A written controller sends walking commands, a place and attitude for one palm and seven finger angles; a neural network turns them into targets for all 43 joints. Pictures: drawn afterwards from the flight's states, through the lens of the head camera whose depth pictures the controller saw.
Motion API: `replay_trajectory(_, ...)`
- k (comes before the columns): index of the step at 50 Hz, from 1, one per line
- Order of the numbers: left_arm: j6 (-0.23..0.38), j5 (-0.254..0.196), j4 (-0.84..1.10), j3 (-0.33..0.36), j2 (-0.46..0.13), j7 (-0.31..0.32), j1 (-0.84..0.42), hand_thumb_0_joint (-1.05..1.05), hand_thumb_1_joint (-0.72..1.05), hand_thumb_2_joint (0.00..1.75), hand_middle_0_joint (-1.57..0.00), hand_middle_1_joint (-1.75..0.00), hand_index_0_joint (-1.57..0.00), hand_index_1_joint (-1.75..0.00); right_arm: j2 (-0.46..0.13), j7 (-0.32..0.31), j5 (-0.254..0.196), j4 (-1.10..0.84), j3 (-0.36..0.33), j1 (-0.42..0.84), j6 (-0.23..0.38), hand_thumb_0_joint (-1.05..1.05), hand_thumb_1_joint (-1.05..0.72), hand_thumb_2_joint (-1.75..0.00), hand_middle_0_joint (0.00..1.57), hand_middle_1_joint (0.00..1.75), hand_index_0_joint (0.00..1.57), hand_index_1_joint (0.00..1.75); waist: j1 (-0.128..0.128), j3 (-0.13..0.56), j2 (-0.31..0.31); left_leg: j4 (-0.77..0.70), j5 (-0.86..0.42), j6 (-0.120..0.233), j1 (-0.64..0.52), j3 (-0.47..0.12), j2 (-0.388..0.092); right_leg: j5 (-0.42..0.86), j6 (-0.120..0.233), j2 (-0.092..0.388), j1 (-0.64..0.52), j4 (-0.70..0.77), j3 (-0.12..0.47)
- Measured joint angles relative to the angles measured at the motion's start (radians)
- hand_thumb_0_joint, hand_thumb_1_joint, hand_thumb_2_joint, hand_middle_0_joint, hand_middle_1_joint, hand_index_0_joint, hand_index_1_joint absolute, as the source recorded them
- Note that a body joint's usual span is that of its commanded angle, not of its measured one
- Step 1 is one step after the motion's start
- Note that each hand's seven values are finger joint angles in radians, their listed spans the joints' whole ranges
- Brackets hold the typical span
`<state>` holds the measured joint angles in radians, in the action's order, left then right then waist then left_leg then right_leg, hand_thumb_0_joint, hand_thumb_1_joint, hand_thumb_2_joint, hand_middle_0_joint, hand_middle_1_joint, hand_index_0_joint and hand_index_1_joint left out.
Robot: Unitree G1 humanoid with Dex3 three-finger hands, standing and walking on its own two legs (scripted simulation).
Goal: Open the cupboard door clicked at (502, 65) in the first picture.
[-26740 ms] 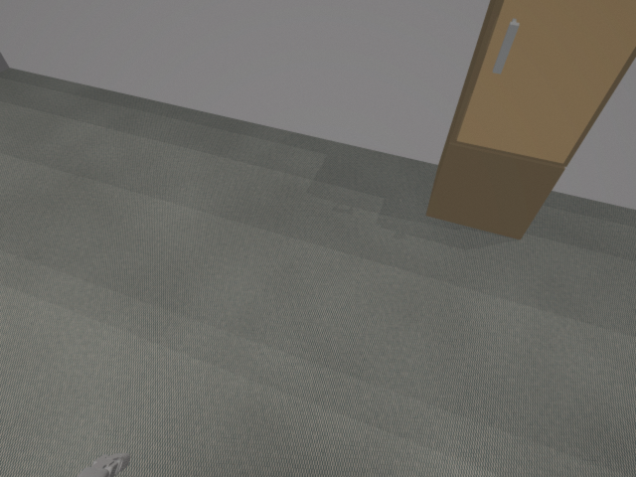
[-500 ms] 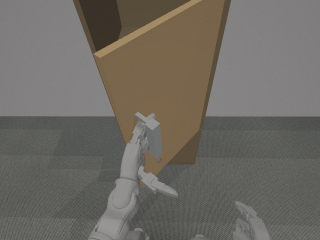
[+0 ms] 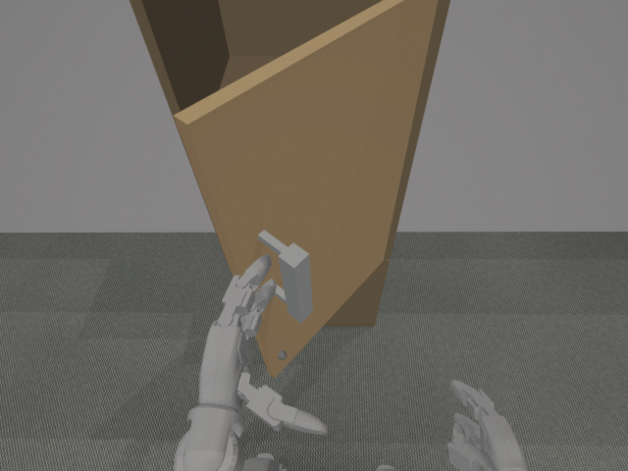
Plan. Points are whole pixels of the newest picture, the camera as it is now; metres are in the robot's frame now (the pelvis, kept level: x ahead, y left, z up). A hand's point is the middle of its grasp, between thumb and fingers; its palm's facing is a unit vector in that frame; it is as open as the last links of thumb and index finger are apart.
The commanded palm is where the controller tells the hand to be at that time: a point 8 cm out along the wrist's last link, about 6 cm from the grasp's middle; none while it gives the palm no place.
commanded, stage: slide the hand sideways off the handle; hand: left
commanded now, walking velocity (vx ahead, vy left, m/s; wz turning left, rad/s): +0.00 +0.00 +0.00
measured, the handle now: (285, 277) +0.34 +0.06 +0.07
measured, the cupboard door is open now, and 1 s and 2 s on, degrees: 49 49 49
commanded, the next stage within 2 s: draw the hand back to the body in 0.42 s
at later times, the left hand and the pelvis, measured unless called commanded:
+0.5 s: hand (230, 390) +0.20 +0.10 +0.06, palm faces +0.04 -1.00 -0.03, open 16.2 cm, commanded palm +0.17 +0.15 +0.06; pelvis +0.01 -0.02 -0.01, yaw +2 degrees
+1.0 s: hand (154, 390) +0.19 +0.16 +0.12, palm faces +0.00 -1.00 -0.06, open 16.3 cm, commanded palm +0.16 +0.22 +0.13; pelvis +0.01 +0.01 +0.01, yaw +1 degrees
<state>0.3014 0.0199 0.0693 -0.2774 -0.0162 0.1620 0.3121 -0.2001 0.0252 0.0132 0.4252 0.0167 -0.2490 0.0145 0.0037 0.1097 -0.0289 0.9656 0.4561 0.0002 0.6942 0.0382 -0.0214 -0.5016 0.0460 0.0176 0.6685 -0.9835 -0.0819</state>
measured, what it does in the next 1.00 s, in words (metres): stands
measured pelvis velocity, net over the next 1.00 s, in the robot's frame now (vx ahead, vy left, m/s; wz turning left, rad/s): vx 0.01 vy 0.01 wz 0.02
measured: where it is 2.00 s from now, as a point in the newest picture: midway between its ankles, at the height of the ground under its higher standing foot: outside the picture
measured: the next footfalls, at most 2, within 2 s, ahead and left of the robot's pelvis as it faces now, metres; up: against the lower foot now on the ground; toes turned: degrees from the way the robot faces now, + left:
none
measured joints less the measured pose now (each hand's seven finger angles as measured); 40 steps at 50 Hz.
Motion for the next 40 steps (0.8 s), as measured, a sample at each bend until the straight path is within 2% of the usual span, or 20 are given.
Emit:
replay_trajectory(9, 0.013, -0.026, 0.101, 0.044, -0.044, -0.07, 0.134, -0.02, -0.5, 0.3, -0.19, -0.32, -0.19, -0.32, -0.001, -0.01, -0.003, -0.02, 0.001, 0.001, 0.007, 0.01, -0.91, -0.9, 0.2, 0.3, 0.2, 0.29, 0.006, 0.009, -0.002, 0.017, 0.019, -0.012, 0.008, -0.013, -0.004, -0.023, 0.01, -0.005, 0.004, -0.017, -0.012)
replay_trajectory(15, 0.031, -0.068, 0.13, 0.097, -0.073, -0.133, 0.179, -0.02, -0.5, 0.3, -0.19, -0.32, -0.21, -0.33, -0.007, -0.024, -0.007, -0.017, -0.003, -0.003, 0.017, 0.01, -0.91, -0.9, 0.2, 0.3, 0.2, 0.29, 0.004, 0.011, -0.005, 0.03, 0.026, -0.021, 0.024, -0.023, -0.008, -0.034, 0.018, -0.009, 0.017, -0.03, -0.021)
replay_trajectory(22, 0.042, -0.123, 0.157, 0.183, -0.084, -0.177, 0.243, -0.02, -0.5, 0.3, -0.17, -0.31, -0.19, -0.32, -0.019, -0.037, -0.014, -0.008, -0.016, -0.02, 0.029, 0.01, -0.91, -0.9, 0.2, 0.3, 0.2, 0.29, 0.005, 0.017, -0.009, 0.041, 0.029, -0.027, 0.04, -0.034, -0.009, -0.041, 0.022, -0.009, 0.029, -0.039, -0.031)
replay_trajectory(28, 0.077, -0.149, 0.18, 0.177, -0.09, -0.233, 0.255, -0.02, -0.5, 0.3, -0.15, -0.3, -0.16, -0.31, -0.035, -0.046, -0.017, 0.0, -0.024, -0.02, 0.055, 0.01, -0.91, -0.9, 0.2, 0.3, 0.2, 0.29, 0.003, 0.021, -0.018, 0.075, 0.036, -0.024, 0.078, -0.043, -0.006, -0.047, 0.02, -0.006, 0.059, -0.065, -0.04)
replay_trajectory(31, 0.063, -0.148, 0.197, 0.177, -0.107, -0.246, 0.243, -0.02, -0.5, 0.3, -0.15, -0.3, -0.16, -0.3, -0.031, -0.052, -0.021, 0.0, -0.027, -0.019, 0.053, 0.01, -0.91, -0.9, 0.2, 0.3, 0.2, 0.29, 0.007, 0.02, -0.017, 0.082, 0.038, -0.022, 0.078, -0.039, -0.007, -0.046, 0.018, -0.007, 0.061, -0.071, -0.035)
replay_trajectory(34, 0.033, -0.156, 0.218, 0.207, -0.134, -0.242, 0.238, -0.02, -0.5, 0.3, -0.15, -0.3, -0.16, -0.3, -0.021, -0.06, -0.03, 0.0, -0.025, -0.022, 0.046, 0.01, -0.91, -0.9, 0.2, 0.3, 0.2, 0.29, 0.009, 0.02, -0.018, 0.068, 0.034, -0.02, 0.054, -0.033, -0.009, -0.039, 0.015, -0.009, 0.039, -0.057, -0.029)
replay_trajectory(40, -0.022, -0.216, 0.255, 0.291, -0.147, -0.245, 0.267, -0.02, -0.5, 0.3, -0.15, -0.3, -0.15, -0.3, -0.013, -0.073, -0.049, 0.003, -0.006, -0.039, 0.048, 0.02, -0.91, -0.9, 0.2, 0.3, 0.2, 0.29, 0.011, 0.034, -0.027, 0.013, 0.018, -0.01, -0.019, -0.03, -0.008, -0.013, 0.004, -0.012, -0.038, 0.012, -0.025)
